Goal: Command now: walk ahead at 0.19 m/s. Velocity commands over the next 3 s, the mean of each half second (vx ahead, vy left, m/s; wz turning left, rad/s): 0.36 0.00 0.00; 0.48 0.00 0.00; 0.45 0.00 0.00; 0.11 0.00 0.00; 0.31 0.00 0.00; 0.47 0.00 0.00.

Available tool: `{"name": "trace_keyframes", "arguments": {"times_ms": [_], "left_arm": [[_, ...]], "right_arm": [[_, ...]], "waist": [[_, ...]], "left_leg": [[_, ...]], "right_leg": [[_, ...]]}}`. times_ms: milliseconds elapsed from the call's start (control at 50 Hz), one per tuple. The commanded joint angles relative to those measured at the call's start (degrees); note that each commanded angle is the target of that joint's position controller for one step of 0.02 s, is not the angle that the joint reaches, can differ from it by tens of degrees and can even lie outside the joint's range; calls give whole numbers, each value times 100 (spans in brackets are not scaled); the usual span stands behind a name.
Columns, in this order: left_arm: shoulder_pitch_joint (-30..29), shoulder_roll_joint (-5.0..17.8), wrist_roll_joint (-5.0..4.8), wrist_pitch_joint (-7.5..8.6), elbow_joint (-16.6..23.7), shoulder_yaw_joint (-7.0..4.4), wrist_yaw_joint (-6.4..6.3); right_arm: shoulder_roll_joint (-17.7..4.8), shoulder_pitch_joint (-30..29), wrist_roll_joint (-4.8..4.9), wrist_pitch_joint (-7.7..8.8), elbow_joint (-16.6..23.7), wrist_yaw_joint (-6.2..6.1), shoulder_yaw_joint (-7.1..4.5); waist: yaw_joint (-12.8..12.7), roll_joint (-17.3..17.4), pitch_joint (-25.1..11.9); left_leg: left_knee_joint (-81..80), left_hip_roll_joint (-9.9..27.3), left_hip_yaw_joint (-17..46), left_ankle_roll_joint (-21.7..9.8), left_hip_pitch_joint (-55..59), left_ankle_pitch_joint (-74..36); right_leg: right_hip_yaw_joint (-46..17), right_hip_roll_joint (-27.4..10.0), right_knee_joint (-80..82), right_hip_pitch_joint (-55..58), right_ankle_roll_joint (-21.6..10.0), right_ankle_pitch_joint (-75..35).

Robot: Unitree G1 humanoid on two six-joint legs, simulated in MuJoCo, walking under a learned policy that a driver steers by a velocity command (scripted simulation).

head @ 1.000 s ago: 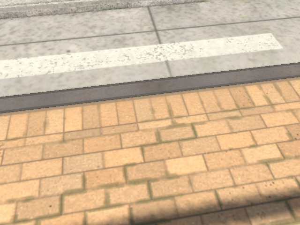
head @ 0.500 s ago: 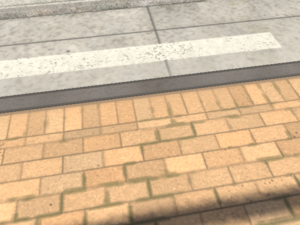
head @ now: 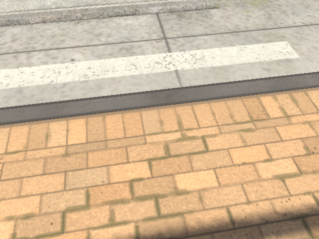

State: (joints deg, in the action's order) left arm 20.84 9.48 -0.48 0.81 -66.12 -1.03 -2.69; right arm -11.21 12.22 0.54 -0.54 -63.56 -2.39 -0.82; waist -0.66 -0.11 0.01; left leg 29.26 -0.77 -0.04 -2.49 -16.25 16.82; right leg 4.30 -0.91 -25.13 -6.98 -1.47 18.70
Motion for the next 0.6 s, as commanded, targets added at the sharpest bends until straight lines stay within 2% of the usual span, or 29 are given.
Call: {"name": "trace_keyframes", "arguments": {"times_ms": [20,40,60,100,140,160,180,200,220,240,260,280,300,320,340,360,400,440,500,540,600], "left_arm": [[745,1153,-64,92,57,-293,-41],[733,1177,-43,150,90,-330,-33],[700,1064,-21,212,132,-323,-16],[516,948,-74,294,261,-309,45],[278,1043,-130,297,397,-314,91],[176,1113,-148,275,434,-320,120],[220,1113,-109,277,474,-304,148],[143,1099,-93,298,512,-274,176],[-125,788,-38,330,672,-166,211],[-141,256,-37,445,918,-42,204],[-260,441,-189,555,991,-88,247],[-443,590,-296,640,1096,-109,312],[-520,708,-290,681,1104,-145,327],[-571,825,-220,698,1112,-211,313],[-567,903,-179,669,1112,-263,328],[-538,860,-181,624,1095,-279,355],[-763,666,-151,538,1161,-256,384],[-1300,557,-107,501,1391,-223,381],[-2206,461,-97,520,1750,-124,428],[-2549,521,-114,510,1870,-107,473],[-2779,687,-140,540,2034,-133,545]], "right_arm": [[-419,-414,18,201,395,82,-77],[-424,-483,19,273,440,144,-81],[-465,-557,68,322,506,195,-105],[-513,-554,162,418,580,270,-120],[-440,-500,152,491,556,307,-123],[-385,-108,129,498,389,320,-144],[-520,482,120,483,132,307,-246],[-658,1130,129,457,-54,286,-341],[-1102,1847,99,467,-133,239,-473],[-1527,2436,78,541,-159,275,-505],[-1174,1973,2,653,-106,284,-362],[-927,1416,-10,712,85,296,-283],[-750,1049,-29,722,209,332,-197],[-677,842,-44,728,296,366,-152],[-524,856,-67,712,309,371,-94],[-474,997,-80,685,279,349,-64],[-554,1313,-70,653,213,256,-54],[-726,1369,-92,643,276,185,-79],[-852,1389,-86,622,431,120,-120],[-954,1621,-41,633,398,113,-182],[-937,1754,33,591,348,108,-248]], "waist": [[-218,-998,857],[-218,-966,992],[-193,-857,1096],[-55,-642,1098],[70,-548,1011],[265,-537,894],[442,-435,651],[729,-339,372],[1033,713,128],[1014,1983,-370],[712,1217,-143],[505,802,259],[337,492,402],[228,359,531],[151,391,530],[123,464,528],[124,312,612],[174,169,754],[362,285,893],[448,323,946],[354,385,963]], "left_leg": [[1185,-36,-377,-203,-1276,702],[1764,239,-216,-228,-1635,672],[2200,453,-14,-243,-2046,928],[1837,636,55,-264,-2183,1041],[793,403,-380,-224,-1077,661],[331,142,-707,-179,-142,163],[226,-175,-919,-120,799,-203],[88,-180,-778,-180,1548,-329],[-691,893,854,-557,2174,303],[-1877,2128,3716,-1372,2934,960],[-2015,2418,4200,-1492,2550,1405],[-1933,2275,3482,-1313,2200,1283],[-2002,1996,2687,-1103,1883,790],[-2107,1784,2099,-969,1645,210],[-2172,1530,1578,-835,1468,-328],[-2211,1402,1244,-793,1420,-765],[-2282,1347,901,-843,1445,-1421],[-2393,1353,722,-897,1394,-1696],[-2587,1184,342,-852,1026,-1706],[-2682,1249,234,-860,1115,-1714],[-2431,1497,128,-740,1911,-2278]], "right_leg": [[-2184,-1689,1772,-313,-1125,2788],[-2514,-2056,1893,-248,-1289,2598],[-2599,-2174,1911,-44,-1305,2239],[-2127,-1943,1777,246,-1059,1513],[-1380,-1485,1568,-271,-846,939],[-1039,-1242,1244,-785,-799,804],[-845,-1020,795,-1194,-757,357],[-593,-821,45,-1478,-645,-508],[-2,-311,-1912,-2125,-284,-837],[-126,446,-3862,-3351,-44,953],[-947,119,-5066,-3842,-182,1008],[-1063,-172,-5424,-4169,-359,487],[-970,-430,-5280,-4116,-444,-59],[-877,-599,-4926,-4007,-472,-454],[-811,-688,-4673,-3727,-468,-681],[-715,-701,-4507,-3601,-438,-770],[-538,-749,-4193,-3796,-284,-836],[-460,-775,-3434,-4016,-90,-1147],[-184,-578,-1913,-3512,36,-1851],[-60,-427,-1286,-3176,1,-2088],[-156,-341,-691,-3165,-231,-2051]]}}
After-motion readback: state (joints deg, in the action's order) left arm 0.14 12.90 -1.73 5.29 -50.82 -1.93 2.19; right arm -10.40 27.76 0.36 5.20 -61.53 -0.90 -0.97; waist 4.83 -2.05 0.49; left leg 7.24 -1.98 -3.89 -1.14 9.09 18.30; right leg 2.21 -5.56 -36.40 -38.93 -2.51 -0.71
